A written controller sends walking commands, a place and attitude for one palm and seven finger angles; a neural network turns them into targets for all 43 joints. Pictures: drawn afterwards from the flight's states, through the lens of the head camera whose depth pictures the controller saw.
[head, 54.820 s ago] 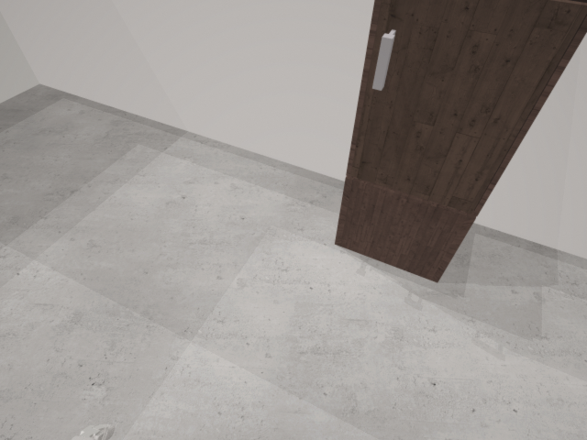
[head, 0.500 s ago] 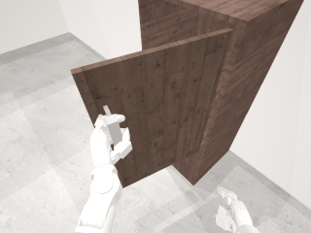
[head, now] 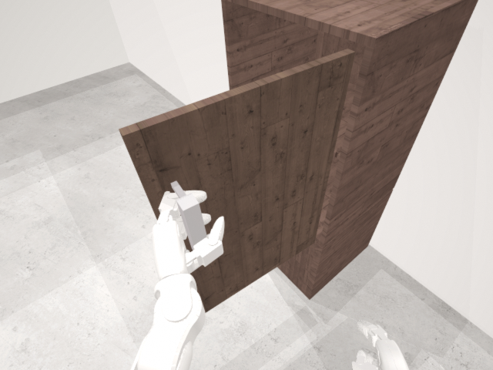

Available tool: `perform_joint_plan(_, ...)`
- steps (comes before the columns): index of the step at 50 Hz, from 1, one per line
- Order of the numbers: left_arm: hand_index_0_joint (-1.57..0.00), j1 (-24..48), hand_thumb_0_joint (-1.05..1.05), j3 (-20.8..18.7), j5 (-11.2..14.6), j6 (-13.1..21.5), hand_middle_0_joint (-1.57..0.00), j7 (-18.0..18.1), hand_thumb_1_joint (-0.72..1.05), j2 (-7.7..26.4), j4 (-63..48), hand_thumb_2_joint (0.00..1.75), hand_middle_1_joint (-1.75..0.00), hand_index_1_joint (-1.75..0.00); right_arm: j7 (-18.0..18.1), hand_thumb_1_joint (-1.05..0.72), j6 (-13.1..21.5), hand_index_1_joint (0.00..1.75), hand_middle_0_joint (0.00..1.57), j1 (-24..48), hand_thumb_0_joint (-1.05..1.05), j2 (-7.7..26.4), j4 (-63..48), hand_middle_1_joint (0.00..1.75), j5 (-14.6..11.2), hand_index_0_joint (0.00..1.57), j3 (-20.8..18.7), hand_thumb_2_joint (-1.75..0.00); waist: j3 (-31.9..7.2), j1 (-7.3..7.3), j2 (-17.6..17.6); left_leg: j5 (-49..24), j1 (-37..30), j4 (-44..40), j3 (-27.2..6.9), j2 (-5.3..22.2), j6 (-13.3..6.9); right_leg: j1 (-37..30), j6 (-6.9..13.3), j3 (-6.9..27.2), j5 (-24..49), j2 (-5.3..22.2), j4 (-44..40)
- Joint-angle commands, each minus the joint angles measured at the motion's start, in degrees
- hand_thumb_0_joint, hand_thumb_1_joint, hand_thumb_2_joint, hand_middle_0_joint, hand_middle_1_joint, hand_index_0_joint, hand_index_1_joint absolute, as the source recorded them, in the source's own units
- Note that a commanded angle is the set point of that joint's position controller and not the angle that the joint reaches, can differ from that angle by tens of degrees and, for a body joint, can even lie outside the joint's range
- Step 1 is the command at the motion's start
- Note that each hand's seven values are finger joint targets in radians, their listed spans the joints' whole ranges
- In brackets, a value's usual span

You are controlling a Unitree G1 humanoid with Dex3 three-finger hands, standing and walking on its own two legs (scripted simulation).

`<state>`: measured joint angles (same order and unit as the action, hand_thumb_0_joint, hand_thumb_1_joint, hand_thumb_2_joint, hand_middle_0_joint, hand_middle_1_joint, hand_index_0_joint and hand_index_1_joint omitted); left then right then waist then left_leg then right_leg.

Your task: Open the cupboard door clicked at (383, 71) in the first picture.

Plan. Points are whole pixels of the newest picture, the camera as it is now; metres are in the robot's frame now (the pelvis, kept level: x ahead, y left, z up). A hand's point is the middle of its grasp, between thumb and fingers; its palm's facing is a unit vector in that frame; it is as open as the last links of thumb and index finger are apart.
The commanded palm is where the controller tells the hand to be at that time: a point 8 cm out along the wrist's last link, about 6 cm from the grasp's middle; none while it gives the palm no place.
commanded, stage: open thumb and fingers to let go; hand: left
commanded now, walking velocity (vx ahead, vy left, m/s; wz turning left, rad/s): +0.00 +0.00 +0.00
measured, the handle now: (189, 219) +0.33 +0.12 +0.09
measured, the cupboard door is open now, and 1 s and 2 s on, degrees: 84 88 84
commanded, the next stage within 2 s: slide the hand sideways off the handle in 0.56 s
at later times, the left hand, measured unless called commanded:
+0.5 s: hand (210, 235) +0.29 +0.08 +0.10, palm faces +0.28 -0.96 +0.00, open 14.4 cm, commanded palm +0.25 +0.11 +0.09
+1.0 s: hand (206, 262) +0.25 +0.08 +0.10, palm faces -0.18 -0.98 -0.01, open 16.2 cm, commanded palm +0.22 +0.13 +0.09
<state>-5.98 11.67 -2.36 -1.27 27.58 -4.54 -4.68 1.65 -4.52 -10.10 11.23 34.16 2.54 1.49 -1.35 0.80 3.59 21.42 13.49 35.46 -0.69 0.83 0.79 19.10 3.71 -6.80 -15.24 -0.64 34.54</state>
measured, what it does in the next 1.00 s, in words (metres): stands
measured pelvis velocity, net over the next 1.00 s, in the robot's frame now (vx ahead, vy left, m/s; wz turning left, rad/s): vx -0.02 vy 0.03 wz -0.02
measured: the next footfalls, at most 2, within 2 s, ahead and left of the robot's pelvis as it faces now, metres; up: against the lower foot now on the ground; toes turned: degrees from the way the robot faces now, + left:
none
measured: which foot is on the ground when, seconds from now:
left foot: down 0.00-1.00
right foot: down 0.00-1.00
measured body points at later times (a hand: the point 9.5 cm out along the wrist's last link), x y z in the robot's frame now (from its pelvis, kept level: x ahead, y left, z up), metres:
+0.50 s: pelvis -0.02 +0.02 +0.00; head -0.03 +0.01 +0.45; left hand +0.27 +0.13 +0.11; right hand +0.16 -0.18 -0.09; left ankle -0.03 +0.13 -0.73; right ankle +0.04 -0.08 -0.73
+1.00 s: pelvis -0.02 +0.03 -0.01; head -0.03 +0.02 +0.44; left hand +0.25 +0.13 +0.10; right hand +0.16 -0.17 -0.09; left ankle -0.03 +0.13 -0.73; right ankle +0.04 -0.08 -0.73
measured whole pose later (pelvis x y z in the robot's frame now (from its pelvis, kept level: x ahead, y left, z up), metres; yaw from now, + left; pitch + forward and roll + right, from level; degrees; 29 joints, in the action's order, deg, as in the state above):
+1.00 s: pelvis -0.02 +0.03 -0.01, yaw -1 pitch -1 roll +0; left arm -5.6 13.1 4.5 1.5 1.7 3.1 -4.7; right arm 0.2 2.3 -13.3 11.4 30.3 -1.0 3.6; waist -1.3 1.2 2.4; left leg 21.7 16.1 38.4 2.1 -1.8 -1.9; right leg 22.6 1.1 -3.8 -14.8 1.8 38.1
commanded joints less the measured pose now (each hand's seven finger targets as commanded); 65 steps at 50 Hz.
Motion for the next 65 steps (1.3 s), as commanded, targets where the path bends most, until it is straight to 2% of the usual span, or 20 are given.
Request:
perform_joint_plan(1,-0.33,16.5,0.00,0.3,-0.3,4.9,-0.33,-0.9,-0.08,-1.3,-10.8,0.48,-1.24,-1.24,0.9,-0.90,4.0,0.30,0.20,9.8,0.00,3.3,-9.9,0.30,-0.3,0.20,-1.0,-0.90,-8.3,0.05,-9.2,-7.2,3.4,-3.8,0.6,-2.1,-2.1,-8.9,-2.5,10.3,-1.2,4.7,-11.6)
perform_joint_plan(7,-0.30,20.7,0.00,-0.9,-0.1,5.6,-0.30,-0.1,-0.50,-1.0,-7.5,0.30,-1.20,-1.20,0.9,-0.90,4.8,0.30,0.20,9.6,0.00,3.3,-8.9,0.30,-0.4,0.20,-1.0,-0.90,-8.3,0.32,-8.7,-5.1,3.3,-5.3,0.6,-2.1,-2.0,-8.2,-2.3,9.6,-6.2,4.4,-12.5)
perform_joint_plan(9,-0.30,19.7,0.00,-1.2,-0.3,5.6,-0.30,0.3,-0.50,-0.9,-6.1,0.30,-1.20,-1.20,0.7,-0.90,4.8,0.30,0.20,9.5,0.00,3.3,-8.9,0.30,-0.4,0.20,-1.2,-0.90,-8.7,0.89,-8.6,-5.5,3.1,-5.7,0.6,-1.9,-1.9,-8.6,-2.0,9.2,-5.6,4.2,-12.4)
perform_joint_plan(11,-0.28,22.5,0.00,-0.2,-0.5,5.5,-0.28,0.8,-0.50,-2.3,-4.9,0.30,-1.10,-1.10,0.5,-0.90,4.8,0.30,0.20,9.5,0.00,3.3,-8.8,0.30,-0.4,0.20,-1.0,-0.90,-7.5,0.14,-8.7,-4.5,3.0,-6.1,0.6,-2.0,-2.0,-7.0,-2.1,8.0,-6.5,3.9,-12.0)
perform_joint_plan(17,-0.23,23.4,0.00,0.6,-1.6,5.4,-0.23,2.1,-0.50,-3.5,-4.2,0.30,-0.80,-0.80,0.1,-0.90,4.3,0.30,0.20,8.8,0.00,3.3,-8.9,0.30,-0.2,0.20,-1.4,-0.90,-10.1,0.61,-7.8,-7.9,2.5,-6.7,0.4,-1.4,-1.7,-7.8,-1.6,6.0,-0.6,3.0,-9.0)
perform_joint_plan(21,-0.20,25.2,0.00,2.6,-2.7,4.9,-0.20,3.0,-0.50,-5.3,-3.8,0.30,-0.60,-0.60,-0.5,-0.90,3.7,0.30,0.20,8.9,0.00,3.4,-9.1,0.30,-0.2,0.20,-1.2,-0.90,-9.0,0.02,-7.2,-7.9,2.8,-6.8,-0.1,-1.0,-1.4,-5.9,-1.3,4.6,0.1,2.5,-7.2)
perform_joint_plan(27,-0.15,23.5,0.00,4.9,-3.4,3.8,-0.15,3.9,-0.50,-7.6,-5.8,0.30,-0.30,-0.30,-1.4,-0.90,3.1,0.30,0.20,8.8,0.00,3.2,-9.6,0.30,-0.4,0.20,-1.5,-0.90,-10.1,0.54,-6.4,-10.8,2.9,-6.2,-0.7,-0.5,-0.8,-5.5,-0.8,3.3,3.0,1.8,-4.6)
perform_joint_plan(33,-0.15,23.3,0.00,6.4,-3.5,2.7,-0.15,4.7,-0.50,-8.8,-7.8,0.30,-0.30,-0.30,-2.0,-0.90,2.5,0.30,0.20,9.4,0.00,3.1,-9.7,0.30,-0.5,0.20,-1.5,-0.90,-10.7,0.56,-5.4,-11.7,3.1,-5.4,-1.2,-0.3,-0.4,-4.6,-0.5,2.8,3.5,1.5,-3.1)
perform_joint_plan(34,-0.15,22.6,0.00,16.9,-7.8,5.1,-0.15,-7.5,-0.50,-3.5,-5.4,0.30,-0.30,-0.30,-2.2,-0.90,2.7,0.30,0.20,4.7,0.00,5.1,-8.1,0.30,-0.7,0.20,-1.3,-0.90,-5.5,-4.76,-8.7,-11.5,1.9,-4.8,-1.1,-0.4,-1.5,-1.9,-0.8,4.6,6.7,1.9,-2.6)
perform_joint_plan(35,-0.15,26.7,0.00,11.7,-5.6,7.7,-0.15,-14.0,-0.50,1.8,-10.2,0.30,-0.30,-0.30,-1.5,-0.90,3.0,0.30,0.20,3.8,0.00,5.1,-9.9,0.30,-1.3,0.20,-1.6,-0.90,-10.6,-3.16,-6.2,-11.7,1.8,-4.5,-0.9,-0.7,-1.7,-3.4,-0.7,4.5,8.4,2.1,-1.6)
perform_joint_plan(36,-0.15,26.6,0.00,9.7,-4.6,9.2,-0.15,-19.1,-0.50,5.1,-10.7,0.30,-0.30,-0.30,-0.7,-0.90,3.4,0.30,0.20,3.9,0.00,5.1,-10.5,0.30,-1.6,0.20,-1.3,-0.90,-12.2,-2.22,-4.4,-11.8,1.3,-4.4,-0.8,-0.9,-1.8,-4.5,-0.5,4.7,9.2,2.1,-0.9)
perform_joint_plan(38,-0.15,26.2,0.00,11.2,-0.1,10.4,-0.15,-28.0,-0.50,4.0,-10.4,0.30,-0.30,-0.30,-0.1,-0.90,5.1,0.30,0.20,4.2,0.00,5.1,-12.1,0.30,-2.6,0.20,-0.4,-0.90,-11.7,-2.84,-4.5,-10.2,1.9,-4.5,-1.3,-1.1,-2.1,-4.3,-0.6,4.5,7.7,1.9,-0.8)
perform_joint_plan(39,-0.15,25.6,0.00,9.6,3.2,10.2,-0.15,-30.3,-0.50,3.9,-11.0,0.30,-0.30,-0.30,0.1,-0.90,6.0,0.30,0.20,5.0,0.00,4.9,-13.0,0.30,-3.4,0.20,-0.1,-0.90,-10.6,-2.33,-2.4,-8.9,2.2,-4.9,-1.6,-0.9,-1.7,-3.9,-0.4,4.4,5.9,1.8,-1.0)
perform_joint_plan(40,-0.15,23.5,0.00,8.2,6.1,9.5,-0.15,-31.3,-0.50,2.7,-9.9,0.30,-0.30,-0.30,0.3,-0.90,7.0,0.30,0.20,5.4,0.00,4.7,-13.3,0.30,-3.8,0.20,0.4,-0.90,-9.1,-1.87,-3.8,-7.4,3.4,-5.4,-2.1,-0.9,-1.5,-3.6,-0.7,3.6,3.9,1.5,-1.3)
perform_joint_plan(43,-0.15,18.4,0.00,2.6,10.0,8.0,-0.15,-29.5,-0.50,3.6,-11.7,0.30,-0.30,-0.30,0.2,-0.90,9.3,0.30,0.20,5.9,0.00,5.0,-13.7,0.30,-4.1,0.20,0.3,-0.90,-9.1,0.01,-7.5,-5.8,5.0,-6.4,-2.6,-0.8,-0.9,-3.9,-1.2,2.8,0.9,1.2,-1.8)
perform_joint_plan(48,-0.15,10.9,0.00,1.4,6.4,7.6,-0.15,-24.9,-0.50,5.5,-15.5,0.30,-0.30,-0.30,-1.4,-0.90,10.4,0.30,0.20,4.9,0.00,5.0,-14.4,0.30,-3.6,0.20,-0.1,-0.90,-8.0,1.13,-6.9,-7.3,5.9,-6.3,-1.7,-0.3,-0.5,-3.8,-1.2,3.2,1.9,1.4,-0.9)
perform_joint_plan(51,-0.15,8.4,0.00,-2.0,5.1,7.4,-0.15,-24.1,-0.50,9.6,-16.7,0.30,-0.30,-0.30,-1.5,-0.90,10.2,0.30,0.20,4.7,0.00,5.2,-14.6,0.30,-3.3,0.20,0.0,-0.90,-8.1,1.45,-6.5,-6.6,6.9,-6.0,-0.7,-0.5,-0.9,-4.8,-1.2,4.3,1.8,1.6,-1.3)
perform_joint_plan(57,-0.15,2.1,0.00,-6.6,6.5,7.2,-0.15,-25.2,-0.50,12.4,-20.3,0.30,-0.30,-0.30,-0.8,-0.90,10.0,0.30,0.20,5.6,0.00,4.9,-15.5,0.30,-3.4,0.20,0.2,-0.90,-7.6,2.04,-5.6,-5.4,8.0,-5.4,0.9,-1.0,-1.6,-7.0,-1.5,5.9,1.3,1.8,-3.0)
perform_joint_plan(61,-0.15,-2.2,0.00,-10.8,8.5,7.1,-0.15,-26.9,-0.50,15.2,-20.7,0.30,-0.30,-0.30,-0.1,-0.90,10.2,0.30,0.20,5.3,0.00,5.1,-15.2,0.30,-3.5,0.20,0.2,-0.90,-6.6,1.59,-7.7,-5.0,9.6,-4.3,1.5,-1.3,-1.9,-7.9,-2.2,7.9,0.4,2.2,-4.7)
perform_joint_plan(65,-0.15,-5.6,0.00,-10.9,9.5,8.0,-0.15,-28.6,-0.50,14.8,-22.1,0.30,-0.30,-0.30,0.1,-0.90,11.2,0.30,0.20,4.5,0.00,5.3,-15.2,0.30,-3.7,0.20,0.0,-0.90,-6.7,1.09,-4.5,-6.5,9.1,-3.5,1.5,-1.4,-1.8,-7.2,-2.2,7.8,2.6,2.1,-4.2)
